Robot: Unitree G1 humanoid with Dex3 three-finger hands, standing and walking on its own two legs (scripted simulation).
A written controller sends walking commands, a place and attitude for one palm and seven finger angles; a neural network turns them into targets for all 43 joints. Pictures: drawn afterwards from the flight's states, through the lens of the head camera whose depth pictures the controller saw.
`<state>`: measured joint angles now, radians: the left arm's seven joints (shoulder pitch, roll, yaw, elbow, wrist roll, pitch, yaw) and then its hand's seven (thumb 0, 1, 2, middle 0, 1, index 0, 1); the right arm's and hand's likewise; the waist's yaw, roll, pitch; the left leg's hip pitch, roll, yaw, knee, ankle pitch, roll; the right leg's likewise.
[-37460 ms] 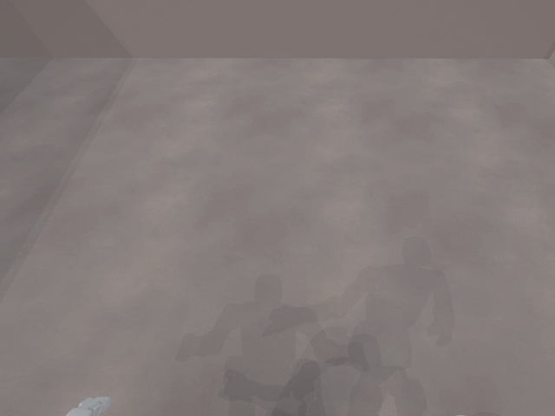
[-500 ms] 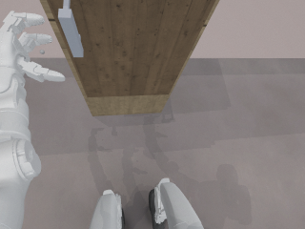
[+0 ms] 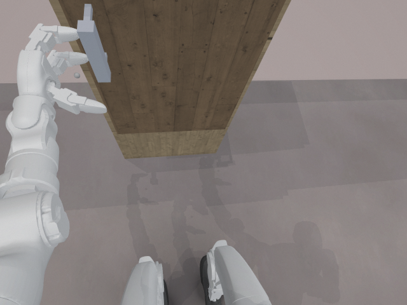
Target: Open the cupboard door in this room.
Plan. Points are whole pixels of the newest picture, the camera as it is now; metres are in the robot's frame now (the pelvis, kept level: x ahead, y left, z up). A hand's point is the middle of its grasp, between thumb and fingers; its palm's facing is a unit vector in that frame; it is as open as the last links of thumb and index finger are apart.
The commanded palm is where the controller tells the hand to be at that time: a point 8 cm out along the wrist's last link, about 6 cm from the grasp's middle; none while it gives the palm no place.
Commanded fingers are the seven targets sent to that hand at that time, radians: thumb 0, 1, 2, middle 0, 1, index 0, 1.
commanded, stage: slide the fingers in behind the handle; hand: left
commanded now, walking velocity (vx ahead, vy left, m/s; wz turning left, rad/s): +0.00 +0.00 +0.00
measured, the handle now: (96, 45) +0.58 +0.14 +0.06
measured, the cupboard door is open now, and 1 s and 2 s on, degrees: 0 0 0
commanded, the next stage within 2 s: close the thumb around the handle in 1.08 s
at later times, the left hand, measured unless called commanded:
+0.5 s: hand (98, 75) +0.52 +0.14 +0.05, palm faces -0.01 -1.00 -0.03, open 14.0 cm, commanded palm +0.50 +0.17 +0.05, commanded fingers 0.00 -0.50 0.30 -0.30 -1.20 -0.30 -1.20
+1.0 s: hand (107, 75) +0.52 +0.13 +0.05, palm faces -0.01 -1.00 -0.02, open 14.0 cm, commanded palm +0.50 +0.17 +0.05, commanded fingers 0.00 -0.50 0.30 -0.30 -1.20 -0.30 -1.20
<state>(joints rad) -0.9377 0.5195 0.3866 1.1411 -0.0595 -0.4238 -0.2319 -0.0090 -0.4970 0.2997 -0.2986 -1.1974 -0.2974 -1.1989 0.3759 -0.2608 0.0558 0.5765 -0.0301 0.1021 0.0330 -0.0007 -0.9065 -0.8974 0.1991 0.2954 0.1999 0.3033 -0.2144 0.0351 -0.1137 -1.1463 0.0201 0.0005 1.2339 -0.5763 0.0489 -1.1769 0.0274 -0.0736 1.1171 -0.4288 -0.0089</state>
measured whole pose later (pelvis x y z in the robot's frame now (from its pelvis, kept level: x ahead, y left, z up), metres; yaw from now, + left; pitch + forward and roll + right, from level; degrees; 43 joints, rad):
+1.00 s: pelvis +0.00 -0.01 +0.00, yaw +1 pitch +27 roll -3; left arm -0.96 0.40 0.32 1.18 -0.04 -0.47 -0.11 -0.01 -0.50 0.30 -0.29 -1.20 -0.30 -1.20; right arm 0.37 -0.26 0.04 0.59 -0.04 0.08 0.05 0.00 -0.91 -0.90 0.20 0.30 0.20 0.30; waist -0.21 0.04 -0.12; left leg -1.13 0.01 0.01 1.22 -0.56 0.04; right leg -1.17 0.02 -0.06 1.13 -0.43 -0.02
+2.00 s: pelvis +0.00 -0.01 +0.00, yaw +1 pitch +27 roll -3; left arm -0.98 0.40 0.32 1.20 -0.03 -0.48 -0.10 0.01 0.68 0.81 -0.35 -1.32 -0.34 -1.34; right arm 0.36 -0.26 0.04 0.60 -0.04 0.08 0.04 0.00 -0.91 -0.90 0.20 0.30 0.20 0.30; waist -0.20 0.04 -0.12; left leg -1.13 0.01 0.00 1.23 -0.57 0.03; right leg -1.18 0.02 -0.07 1.14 -0.44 -0.03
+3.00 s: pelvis +0.02 -0.05 +0.03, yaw +4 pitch +17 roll +1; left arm 0.05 -0.08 -0.36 0.24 0.10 -0.27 0.54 0.03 0.63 0.70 -0.27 -1.27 -0.33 -1.32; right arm 0.13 -0.13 0.03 0.55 -0.06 -0.04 0.10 0.01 -0.91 -0.90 0.20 0.30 0.20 0.30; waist -0.03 0.03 -0.18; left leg -0.82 0.00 -0.02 1.07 -0.55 -0.03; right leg -0.90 0.01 -0.08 1.07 -0.47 -0.08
